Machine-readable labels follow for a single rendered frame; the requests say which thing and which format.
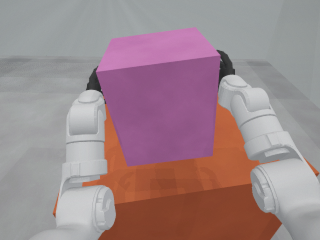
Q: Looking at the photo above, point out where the right robot forearm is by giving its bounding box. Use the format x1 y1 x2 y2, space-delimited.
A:
218 74 320 190

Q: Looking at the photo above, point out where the carton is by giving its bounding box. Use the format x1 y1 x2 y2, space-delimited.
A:
96 27 221 167

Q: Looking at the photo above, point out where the left robot upper arm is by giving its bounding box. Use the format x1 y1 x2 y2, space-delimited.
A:
29 185 116 240

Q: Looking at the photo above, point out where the right robot hand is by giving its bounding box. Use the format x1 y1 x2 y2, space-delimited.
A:
216 50 235 91

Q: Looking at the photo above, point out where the left robot forearm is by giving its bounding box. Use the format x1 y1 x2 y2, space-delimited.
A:
55 90 108 226

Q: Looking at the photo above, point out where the pedestal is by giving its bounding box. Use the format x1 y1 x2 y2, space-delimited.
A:
52 93 319 240

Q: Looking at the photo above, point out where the right robot upper arm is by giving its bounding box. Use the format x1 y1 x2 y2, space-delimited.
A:
250 157 320 240

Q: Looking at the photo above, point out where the left robot hand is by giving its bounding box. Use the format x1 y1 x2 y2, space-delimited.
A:
86 66 106 104

